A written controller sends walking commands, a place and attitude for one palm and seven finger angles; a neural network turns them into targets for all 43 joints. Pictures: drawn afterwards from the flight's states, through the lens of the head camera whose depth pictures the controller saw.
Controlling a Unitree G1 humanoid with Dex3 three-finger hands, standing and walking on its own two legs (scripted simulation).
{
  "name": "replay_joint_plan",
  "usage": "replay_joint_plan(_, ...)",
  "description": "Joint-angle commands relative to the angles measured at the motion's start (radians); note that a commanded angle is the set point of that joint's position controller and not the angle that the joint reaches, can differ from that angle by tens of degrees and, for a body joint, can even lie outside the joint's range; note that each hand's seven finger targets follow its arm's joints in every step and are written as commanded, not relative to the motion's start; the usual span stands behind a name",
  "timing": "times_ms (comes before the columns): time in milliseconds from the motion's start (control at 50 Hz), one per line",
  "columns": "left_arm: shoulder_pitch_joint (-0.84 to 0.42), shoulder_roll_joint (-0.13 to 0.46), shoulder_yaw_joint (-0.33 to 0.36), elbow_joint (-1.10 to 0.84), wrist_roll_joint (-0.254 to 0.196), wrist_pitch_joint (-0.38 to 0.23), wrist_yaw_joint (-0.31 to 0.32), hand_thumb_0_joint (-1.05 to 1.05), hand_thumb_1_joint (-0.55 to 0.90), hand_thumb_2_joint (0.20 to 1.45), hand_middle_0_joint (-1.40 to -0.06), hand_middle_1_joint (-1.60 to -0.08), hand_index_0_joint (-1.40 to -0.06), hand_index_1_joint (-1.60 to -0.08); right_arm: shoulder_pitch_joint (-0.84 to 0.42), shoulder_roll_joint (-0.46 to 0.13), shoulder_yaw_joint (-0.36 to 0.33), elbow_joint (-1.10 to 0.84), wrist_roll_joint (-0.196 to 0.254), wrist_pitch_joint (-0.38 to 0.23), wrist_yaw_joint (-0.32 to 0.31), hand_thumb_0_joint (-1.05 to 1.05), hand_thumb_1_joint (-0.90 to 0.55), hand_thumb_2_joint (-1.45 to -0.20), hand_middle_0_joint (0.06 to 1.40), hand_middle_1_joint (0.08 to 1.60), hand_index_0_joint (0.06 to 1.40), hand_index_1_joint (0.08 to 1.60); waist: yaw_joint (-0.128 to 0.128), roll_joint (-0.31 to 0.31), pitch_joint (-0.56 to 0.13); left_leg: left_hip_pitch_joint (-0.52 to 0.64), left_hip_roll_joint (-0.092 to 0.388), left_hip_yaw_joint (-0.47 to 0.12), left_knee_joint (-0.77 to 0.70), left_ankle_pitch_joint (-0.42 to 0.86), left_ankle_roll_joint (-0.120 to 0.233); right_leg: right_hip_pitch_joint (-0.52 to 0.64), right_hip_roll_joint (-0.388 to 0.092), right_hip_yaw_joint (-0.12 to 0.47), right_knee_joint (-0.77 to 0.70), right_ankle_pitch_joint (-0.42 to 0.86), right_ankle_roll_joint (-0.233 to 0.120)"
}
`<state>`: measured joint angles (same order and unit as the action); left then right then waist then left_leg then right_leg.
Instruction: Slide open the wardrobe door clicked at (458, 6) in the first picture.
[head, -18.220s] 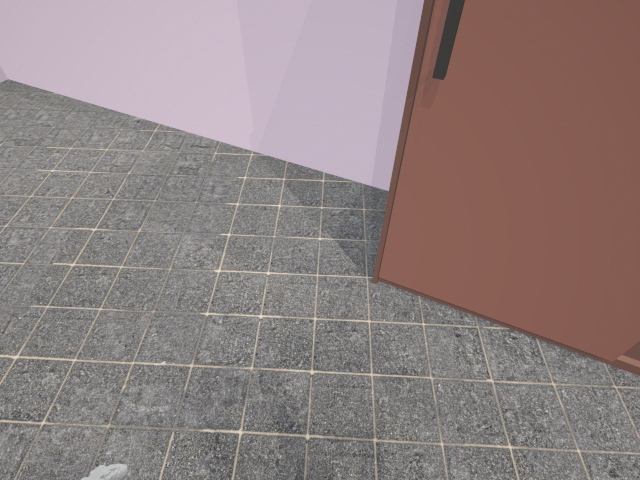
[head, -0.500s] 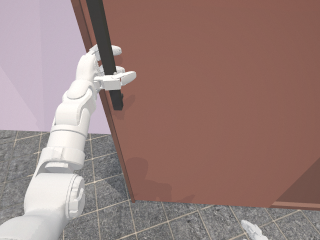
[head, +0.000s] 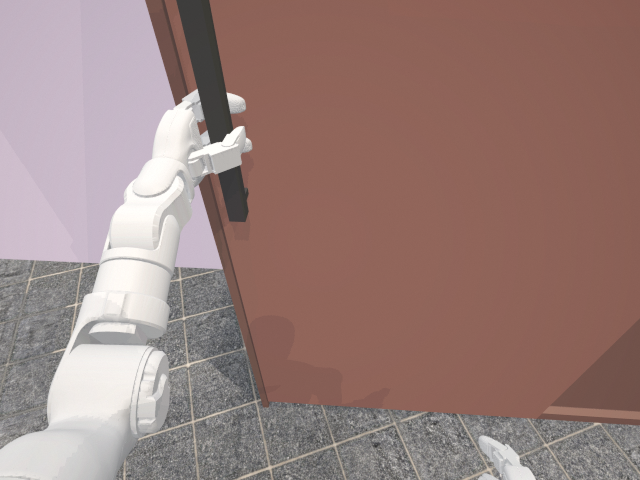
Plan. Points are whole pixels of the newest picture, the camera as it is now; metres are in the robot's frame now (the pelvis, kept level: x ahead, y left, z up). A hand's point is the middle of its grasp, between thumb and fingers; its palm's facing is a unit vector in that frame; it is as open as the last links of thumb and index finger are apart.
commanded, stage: grip the handle and tug to test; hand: left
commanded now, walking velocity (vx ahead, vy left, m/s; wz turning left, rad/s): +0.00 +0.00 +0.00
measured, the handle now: (221, 106) +0.48 +0.16 +0.26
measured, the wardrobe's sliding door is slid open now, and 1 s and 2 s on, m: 0.00 0.00 0.00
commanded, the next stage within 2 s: tug the door sideways, standing still in 0.48 s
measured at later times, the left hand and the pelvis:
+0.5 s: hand (234, 150) +0.42 +0.14 +0.23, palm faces +0.03 -1.00 +0.00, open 5.9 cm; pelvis +0.02 +0.00 +0.00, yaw -3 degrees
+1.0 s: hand (235, 150) +0.42 +0.14 +0.23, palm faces +0.07 -1.00 -0.02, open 6.0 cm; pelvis +0.02 +0.00 +0.00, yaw +2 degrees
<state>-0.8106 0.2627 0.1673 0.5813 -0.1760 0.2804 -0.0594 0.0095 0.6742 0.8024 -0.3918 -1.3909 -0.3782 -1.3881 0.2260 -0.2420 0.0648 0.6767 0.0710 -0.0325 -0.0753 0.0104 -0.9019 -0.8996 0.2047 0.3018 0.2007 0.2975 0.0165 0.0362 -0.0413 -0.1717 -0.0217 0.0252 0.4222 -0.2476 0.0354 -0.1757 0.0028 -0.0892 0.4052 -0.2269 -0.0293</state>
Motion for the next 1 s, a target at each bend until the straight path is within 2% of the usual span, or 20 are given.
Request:
replay_joint_plan(0,-0.538,0.152,0.03,-0.21,-0.009,-0.067,-0.012,0.0,0.9,0.9,-0.45,-1.4,-0.45,-1.4,-0.08,-0.115,-0.042,-0.139,0.001,-0.046,-0.008,0.0,-0.9,-0.9,0.2,0.3,0.2,0.3,-0.036,-0.046,-0.274,0.117,0.019,-0.054,-0.031,0.281,0.006,0.045,0.001,0.058,-0.038,0.273,-0.01)
replay_joint_plan(40,-0.535,0.141,0.023,-0.198,-0.012,-0.068,-0.017,0.0,0.9,0.9,-0.45,-1.4,-0.45,-1.4,-0.081,-0.113,-0.042,-0.14,0.003,-0.049,-0.008,0.0,-0.9,-0.9,0.2,0.3,0.2,0.3,-0.039,-0.047,-0.259,0.112,0.02,-0.052,-0.028,0.267,0.008,0.032,0.002,0.061,-0.04,0.265,-0.009)
replay_joint_plan(120,-0.461,0.151,0.044,-0.266,-0.017,-0.082,-0.019,0.0,0.9,0.9,-0.45,-1.4,-0.45,-1.4,-0.095,-0.111,-0.042,-0.165,0.002,-0.049,0.0,0.0,-0.9,-0.9,0.2,0.3,0.2,0.3,-0.014,-0.031,-0.302,0.126,0.02,-0.051,-0.031,0.304,0.006,0.075,0.002,0.061,-0.029,0.297,-0.014)
replay_joint_plan(160,-0.411,0.17,0.063,-0.257,-0.022,-0.08,-0.023,0.0,0.9,0.9,-0.45,-1.4,-0.45,-1.4,-0.096,-0.118,-0.046,-0.168,0.003,-0.044,0.001,0.0,-0.9,-0.9,0.2,0.3,0.2,0.3,-0.008,-0.076,-0.287,0.113,0.023,-0.047,-0.036,0.297,0.008,0.09,0.002,0.059,-0.036,0.297,-0.01)
replay_joint_plan(220,-0.405,0.146,0.04,-0.348,-0.023,-0.073,-0.032,0.0,0.9,0.9,-0.45,-1.4,-0.45,-1.4,-0.114,-0.114,-0.043,-0.184,0.007,-0.043,0.004,0.0,-0.9,-0.9,0.2,0.3,0.2,0.3,-0.01,-0.034,-0.289,0.125,0.026,-0.042,-0.04,0.311,0.007,0.095,0.002,0.059,-0.032,0.313,-0.012)
replay_joint_plan(260,-0.334,0.175,0.071,-0.359,-0.023,-0.061,-0.028,0.0,0.9,0.9,-0.45,-1.4,-0.45,-1.4,-0.116,-0.12,-0.048,-0.191,0.006,-0.037,0.005,0.0,-0.9,-0.9,0.2,0.3,0.2,0.3,0.005,-0.055,-0.299,0.132,0.029,-0.042,-0.04,0.334,0.005,0.111,0.004,0.056,-0.033,0.322,-0.012)
replay_joint_plan(300,-0.339,0.155,0.055,-0.416,-0.025,-0.044,-0.028,0.0,0.9,0.9,-0.45,-1.4,-0.45,-1.4,-0.127,-0.116,-0.046,-0.196,0.007,-0.033,0.006,0.0,-0.9,-0.9,0.2,0.3,0.2,0.3,0.0,-0.028,-0.295,0.136,0.028,-0.037,-0.04,0.342,0.006,0.111,0.004,0.06,-0.033,0.339,-0.012)
replay_joint_plan(320,-0.306,0.147,0.059,-0.427,-0.025,-0.034,-0.026,0.0,0.9,0.9,-0.45,-1.4,-0.45,-1.4,-0.126,-0.114,-0.047,-0.198,0.005,-0.032,0.008,0.0,-0.9,-0.9,0.2,0.3,0.2,0.3,0.005,-0.04,-0.301,0.143,0.029,-0.038,-0.038,0.368,0.005,0.119,0.006,0.056,-0.027,0.363,-0.012)
replay_joint_plan(380,-0.21,0.134,0.059,-0.535,-0.03,-0.013,-0.023,0.0,0.9,0.9,-0.45,-1.4,-0.45,-1.4,-0.149,-0.11,-0.05,-0.219,0.006,-0.024,0.016,0.0,-0.9,-0.9,0.2,0.3,0.2,0.3,0.023,0.003,-0.331,0.176,0.032,-0.032,-0.031,0.46,-0.004,0.146,0.006,0.054,-0.016,0.43,-0.013)
replay_joint_plan(420,-0.177,0.1,0.039,-0.593,-0.033,0.005,-0.024,0.0,0.9,0.9,-0.45,-1.4,-0.45,-1.4,-0.152,-0.108,-0.053,-0.224,0.004,-0.02,0.021,0.0,-0.9,-0.9,0.2,0.3,0.2,0.3,0.02,-0.025,-0.344,0.189,0.034,-0.029,-0.024,0.503,-0.006,0.156,0.008,0.05,-0.008,0.47,-0.01)
replay_joint_plan(460,-0.095,0.148,0.087,-0.62,-0.032,0.025,-0.02,0.0,0.9,0.9,-0.45,-1.4,-0.45,-1.4,-0.157,-0.115,-0.056,-0.229,0.0,-0.009,0.022,0.0,-0.9,-0.9,0.2,0.3,0.2,0.3,0.037,-0.052,-0.342,0.181,0.034,-0.025,-0.024,0.538,-0.007,0.184,0.009,0.048,-0.006,0.511,-0.008)
replay_joint_plan(500,-0.102,0.125,0.06,-0.724,-0.031,0.038,-0.024,0.0,0.9,0.9,-0.45,-1.4,-0.45,-1.4,-0.171,-0.108,-0.055,-0.24,0.002,-0.003,0.027,0.0,-0.9,-0.9,0.2,0.3,0.2,0.3,0.034,-0.007,-0.372,0.203,0.036,-0.021,-0.016,0.61,-0.01,0.197,0.005,0.052,0.006,0.562,-0.007)
replay_joint_plan(560,0.0,0.122,0.073,-0.782,-0.034,0.068,-0.019,0.0,0.9,0.9,-0.45,-1.4,-0.45,-1.4,-0.178,-0.103,-0.057,-0.247,-0.002,0.003,0.034,0.0,-0.9,-0.9,0.2,0.3,0.2,0.3,0.047,-0.002,-0.373,0.224,0.041,-0.023,0.0,0.71,-0.021,0.202,0.006,0.047,0.013,0.612,-0.005)
replay_joint_plan(580,-0.078,0.08,0.017,-0.773,-0.034,0.078,-0.02,0.0,0.9,0.9,-0.45,-1.4,-0.45,-1.4,-0.179,-0.105,-0.052,-0.23,0.001,0.006,0.033,0.0,-0.9,-0.9,0.2,0.3,0.2,0.3,0.02,-0.01,-0.338,0.222,0.043,-0.023,0.0,0.701,-0.02,0.172,0.006,0.044,0.01,0.608,-0.002)
replay_joint_plan(640,-0.24,0.103,0.018,-0.671,-0.02,0.113,-0.002,0.0,0.9,0.9,-0.45,-1.4,-0.45,-1.4,-0.159,-0.112,-0.055,-0.192,-0.003,0.01,0.019,0.0,-0.9,-0.9,0.2,0.3,0.2,0.3,-0.015,-0.045,-0.303,0.212,0.036,-0.026,0.008,0.612,-0.011,0.117,0.012,0.046,-0.002,0.562,0.0)
replay_joint_plan(660,-0.277,0.112,0.022,-0.648,-0.018,0.116,0.006,0.0,0.9,0.9,-0.45,-1.4,-0.45,-1.4,-0.153,-0.115,-0.057,-0.183,-0.006,0.011,0.014,0.0,-0.9,-0.9,0.2,0.3,0.2,0.3,-0.018,-0.032,-0.291,0.214,0.032,-0.025,0.01,0.594,-0.01,0.106,0.013,0.047,-0.007,0.551,-0.002)
replay_joint_plan(720,-0.331,0.03,-0.043,-0.64,-0.012,0.125,0.018,0.0,0.9,0.9,-0.45,-1.4,-0.45,-1.4,-0.153,-0.099,-0.053,-0.175,-0.007,0.008,0.013,0.0,-0.9,-0.9,0.2,0.3,0.2,0.3,-0.028,0.019,-0.331,0.246,0.03,-0.039,0.031,0.663,-0.024,0.08,0.011,0.041,0.01,0.553,-0.005)
replay_joint_plan(780,-0.377,-0.019,-0.089,-0.633,-0.01,0.108,0.026,0.0,0.9,0.9,-0.45,-1.4,-0.45,-1.4,-0.149,-0.094,-0.054,-0.163,-0.013,0.008,0.018,0.0,-0.9,-0.9,0.2,0.3,0.2,0.3,-0.039,0.008,-0.357,0.268,0.031,-0.049,0.041,0.691,-0.029,0.071,0.008,0.036,0.017,0.556,-0.004)
replay_joint_plan(860,-0.413,-0.08,-0.146,-0.58,-0.01,0.084,0.023,0.0,0.9,0.9,-0.45,-1.4,-0.45,-1.4,-0.158,-0.092,-0.051,-0.157,-0.017,0.01,0.017,0.0,-0.9,-0.9,0.2,0.3,0.2,0.3,-0.049,-0.033,-0.338,0.264,0.032,-0.061,0.039,0.634,-0.025,0.049,0.008,0.033,0.017,0.51,-0.006)
replay_joint_plan(980,-0.508,-0.157,-0.22,-0.515,-0.005,0.055,0.022,0.0,0.9,0.9,-0.45,-1.4,-0.45,-1.4,-0.161,-0.084,-0.041,-0.151,-0.017,0.009,0.018,0.0,-0.9,-0.9,0.2,0.3,0.2,0.3,-0.063,0.001,-0.327,0.264,0.037,-0.088,0.029,0.548,-0.032,0.003,0.006,0.029,0.016,0.401,-0.011)
